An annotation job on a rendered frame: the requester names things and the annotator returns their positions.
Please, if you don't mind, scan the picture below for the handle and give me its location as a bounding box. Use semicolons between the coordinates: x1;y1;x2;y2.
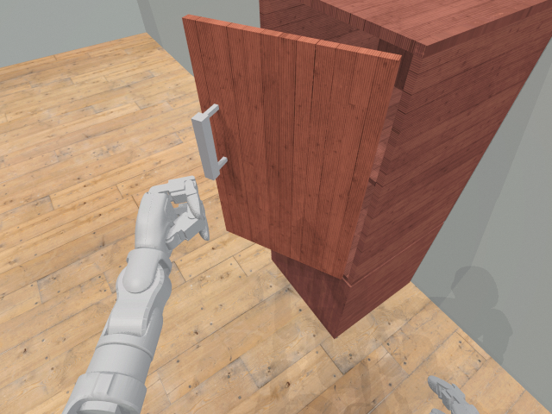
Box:
191;104;228;180

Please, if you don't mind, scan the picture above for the left robot hand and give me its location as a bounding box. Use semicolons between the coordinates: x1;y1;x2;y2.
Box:
135;176;210;258

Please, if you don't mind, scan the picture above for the right robot hand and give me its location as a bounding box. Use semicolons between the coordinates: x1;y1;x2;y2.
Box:
428;375;479;414

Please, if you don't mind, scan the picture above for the cupboard door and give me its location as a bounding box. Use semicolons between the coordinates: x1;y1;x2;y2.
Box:
182;15;402;279

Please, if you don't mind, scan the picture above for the robot left forearm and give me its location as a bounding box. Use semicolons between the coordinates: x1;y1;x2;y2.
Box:
61;248;173;414

